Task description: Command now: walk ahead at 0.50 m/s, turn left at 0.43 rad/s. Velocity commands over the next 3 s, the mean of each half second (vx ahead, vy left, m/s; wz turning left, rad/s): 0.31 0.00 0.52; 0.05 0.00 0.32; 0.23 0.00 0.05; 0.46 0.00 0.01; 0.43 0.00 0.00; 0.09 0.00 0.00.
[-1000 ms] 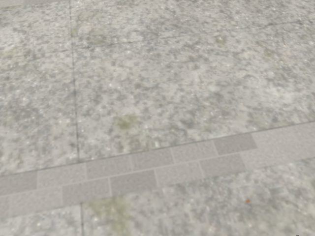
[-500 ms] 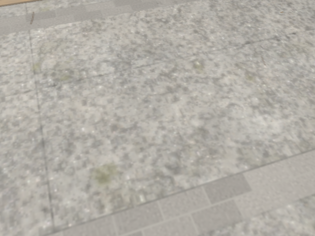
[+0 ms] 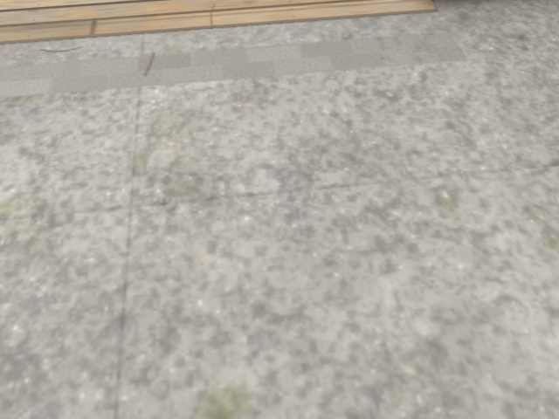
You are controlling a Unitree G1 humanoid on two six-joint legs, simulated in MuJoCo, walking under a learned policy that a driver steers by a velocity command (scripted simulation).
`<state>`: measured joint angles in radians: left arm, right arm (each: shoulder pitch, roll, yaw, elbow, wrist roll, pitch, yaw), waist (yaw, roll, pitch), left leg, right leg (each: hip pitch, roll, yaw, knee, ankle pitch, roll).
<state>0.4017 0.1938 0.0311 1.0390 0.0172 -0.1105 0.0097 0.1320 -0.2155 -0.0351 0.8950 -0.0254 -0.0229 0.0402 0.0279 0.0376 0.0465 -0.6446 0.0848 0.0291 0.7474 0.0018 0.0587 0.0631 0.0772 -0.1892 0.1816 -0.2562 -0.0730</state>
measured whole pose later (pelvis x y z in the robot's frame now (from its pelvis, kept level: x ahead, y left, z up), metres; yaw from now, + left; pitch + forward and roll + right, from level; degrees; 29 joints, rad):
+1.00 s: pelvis +0.29 +0.01 +0.00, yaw +26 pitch -1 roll +1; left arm 0.21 0.23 -0.01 0.81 0.02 0.00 0.03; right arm 0.19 -0.28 -0.04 0.86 -0.01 0.07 -0.01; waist 0.01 0.03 0.07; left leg -0.26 -0.07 -0.11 0.75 -0.47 -0.03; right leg -0.24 0.03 0.02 0.42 -0.16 -0.05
